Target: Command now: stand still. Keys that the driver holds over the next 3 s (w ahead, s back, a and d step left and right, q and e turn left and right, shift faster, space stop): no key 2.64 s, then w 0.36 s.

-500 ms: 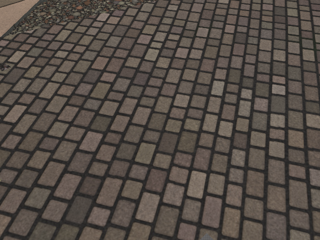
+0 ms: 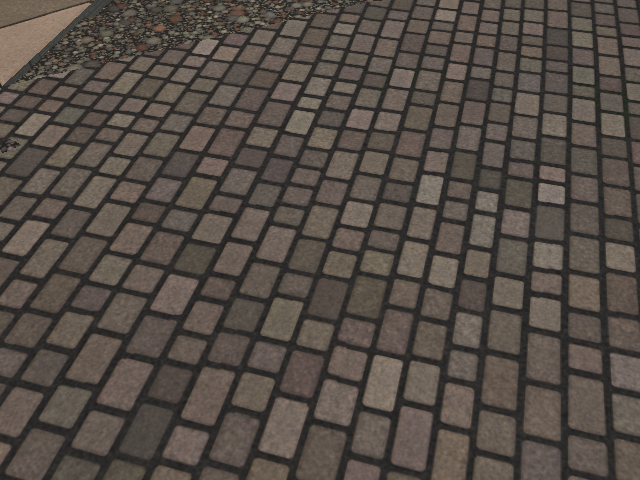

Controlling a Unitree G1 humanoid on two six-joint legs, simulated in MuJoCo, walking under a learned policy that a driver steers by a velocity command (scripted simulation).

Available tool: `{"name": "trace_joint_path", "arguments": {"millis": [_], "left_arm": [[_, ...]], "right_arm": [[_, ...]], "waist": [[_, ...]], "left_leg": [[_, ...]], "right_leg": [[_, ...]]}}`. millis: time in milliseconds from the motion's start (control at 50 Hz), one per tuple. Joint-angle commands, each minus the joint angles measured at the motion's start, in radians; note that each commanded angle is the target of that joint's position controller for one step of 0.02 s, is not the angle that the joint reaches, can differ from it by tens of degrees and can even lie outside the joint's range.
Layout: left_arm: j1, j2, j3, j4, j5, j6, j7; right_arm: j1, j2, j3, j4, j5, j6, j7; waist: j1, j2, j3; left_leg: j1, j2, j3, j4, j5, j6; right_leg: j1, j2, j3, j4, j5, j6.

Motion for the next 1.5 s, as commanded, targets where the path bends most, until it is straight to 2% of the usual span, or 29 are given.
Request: {"name": "trace_joint_path", "arguments": {"millis": [20,240,540,1500], "left_arm": [[0.029,0.095,0.012,-0.008,0.0,-0.008,0.003],[0.069,0.07,-0.001,0.046,-0.001,-0.008,0.006],[0.113,0.04,-0.006,0.079,0.0,-0.011,0.01],[0.19,0.004,-0.001,0.09,-0.001,-0.018,0.018]], "right_arm": [[0.031,-0.084,-0.007,0.0,0.0,-0.006,-0.004],[0.052,-0.056,0.009,0.051,0.0,-0.007,-0.008],[0.085,-0.024,0.019,0.079,0.0,-0.008,-0.012],[0.149,0.016,0.02,0.087,0.002,-0.007,-0.021]], "waist": [[0.001,-0.007,0.01],[0.003,-0.007,0.026],[0.005,-0.002,0.034],[0.009,-0.002,0.046]], "left_leg": [[-0.017,0.117,-0.092,-0.036,0.114,0.021],[-0.033,0.121,-0.082,-0.03,0.096,0.016],[-0.05,0.124,-0.07,-0.013,0.086,0.009],[-0.063,0.132,-0.043,0.027,0.083,-0.011]], "right_leg": [[-0.023,-0.143,0.128,-0.07,0.128,-0.018],[-0.036,-0.134,0.13,-0.076,0.101,-0.019],[-0.039,-0.128,0.133,-0.077,0.106,-0.023],[0.001,-0.131,0.134,-0.067,0.252,-0.024]]}}
Next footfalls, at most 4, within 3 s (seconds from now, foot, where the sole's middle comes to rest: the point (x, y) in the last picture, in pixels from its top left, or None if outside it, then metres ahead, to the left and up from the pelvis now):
none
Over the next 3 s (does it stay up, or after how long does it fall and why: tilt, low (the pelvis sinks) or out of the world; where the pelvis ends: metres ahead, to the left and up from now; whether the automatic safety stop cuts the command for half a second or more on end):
stays up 0.09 0.01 -0.01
